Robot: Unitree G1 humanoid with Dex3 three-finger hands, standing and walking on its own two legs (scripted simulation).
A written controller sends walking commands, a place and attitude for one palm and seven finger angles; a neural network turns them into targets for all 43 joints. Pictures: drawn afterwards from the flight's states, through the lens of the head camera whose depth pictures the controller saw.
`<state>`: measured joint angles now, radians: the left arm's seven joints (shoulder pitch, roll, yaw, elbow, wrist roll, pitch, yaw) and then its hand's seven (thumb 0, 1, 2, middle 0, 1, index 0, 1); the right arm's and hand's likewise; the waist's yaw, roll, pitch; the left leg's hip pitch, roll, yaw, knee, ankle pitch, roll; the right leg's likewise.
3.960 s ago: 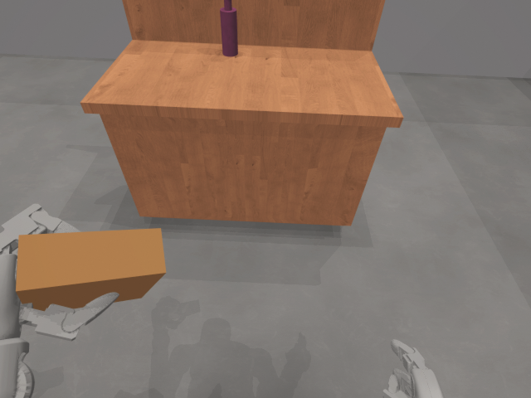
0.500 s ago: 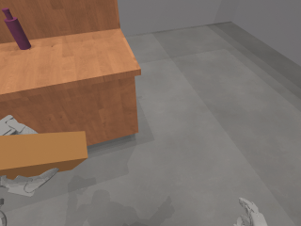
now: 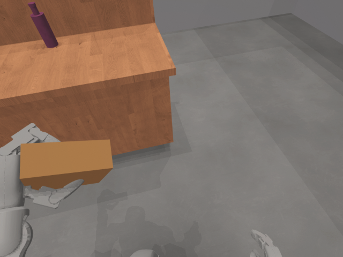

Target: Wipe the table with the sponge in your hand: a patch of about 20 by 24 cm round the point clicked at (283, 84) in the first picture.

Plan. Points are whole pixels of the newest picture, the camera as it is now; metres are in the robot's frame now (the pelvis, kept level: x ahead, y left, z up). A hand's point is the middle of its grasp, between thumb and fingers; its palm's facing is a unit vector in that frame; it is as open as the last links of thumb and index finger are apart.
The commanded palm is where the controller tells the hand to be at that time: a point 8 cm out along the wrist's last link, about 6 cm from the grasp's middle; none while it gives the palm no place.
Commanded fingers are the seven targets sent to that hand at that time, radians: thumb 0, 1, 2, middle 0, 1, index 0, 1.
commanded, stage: take the last steps up to it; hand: left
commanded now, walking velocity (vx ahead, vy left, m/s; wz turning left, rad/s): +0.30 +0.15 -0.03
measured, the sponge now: (80, 166) +0.24 +0.19 +0.15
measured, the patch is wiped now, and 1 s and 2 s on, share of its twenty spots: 0.00 0.00 0.00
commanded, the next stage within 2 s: none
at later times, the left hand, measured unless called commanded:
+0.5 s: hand (42, 118) +0.33 +0.28 +0.19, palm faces +0.35 -0.83 -0.42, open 9.4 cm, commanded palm +0.27 +0.33 +0.19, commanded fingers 0.00 0.10 1.30 -1.20 -1.60 -1.20 -1.60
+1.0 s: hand (41, 84) +0.43 +0.33 +0.19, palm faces +0.33 -0.82 -0.46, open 9.4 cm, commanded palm +0.38 +0.39 +0.19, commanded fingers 0.00 0.10 1.30 -1.20 -1.60 -1.20 -1.60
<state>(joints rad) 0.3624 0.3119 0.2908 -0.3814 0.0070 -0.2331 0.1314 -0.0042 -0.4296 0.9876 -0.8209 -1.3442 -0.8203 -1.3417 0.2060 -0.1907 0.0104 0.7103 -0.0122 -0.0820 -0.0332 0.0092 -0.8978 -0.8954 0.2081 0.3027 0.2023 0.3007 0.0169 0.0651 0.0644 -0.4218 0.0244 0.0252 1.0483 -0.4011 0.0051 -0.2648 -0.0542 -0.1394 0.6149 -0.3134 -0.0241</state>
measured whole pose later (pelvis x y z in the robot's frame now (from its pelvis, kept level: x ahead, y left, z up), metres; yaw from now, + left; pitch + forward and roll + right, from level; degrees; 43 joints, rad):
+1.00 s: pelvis +0.21 +0.12 +0.00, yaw -3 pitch -1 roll +1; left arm 0.52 0.41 0.39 -0.64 0.00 -0.28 0.16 0.00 -0.43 0.99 -0.82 -1.34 -0.82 -1.34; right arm 0.20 -0.27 -0.08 0.58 -0.01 -0.08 -0.06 0.01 -0.90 -0.90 0.20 0.30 0.20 0.30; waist 0.00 -0.05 0.10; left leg -0.33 0.07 0.15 0.52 -0.18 0.00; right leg -0.21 -0.15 -0.12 0.64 -0.40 0.05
